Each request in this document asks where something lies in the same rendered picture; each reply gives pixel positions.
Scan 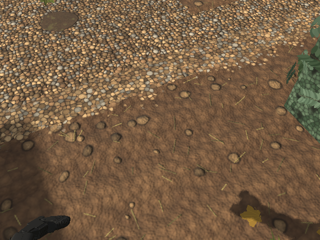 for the left robot hand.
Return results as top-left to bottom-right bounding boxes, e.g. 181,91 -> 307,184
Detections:
9,215 -> 71,240

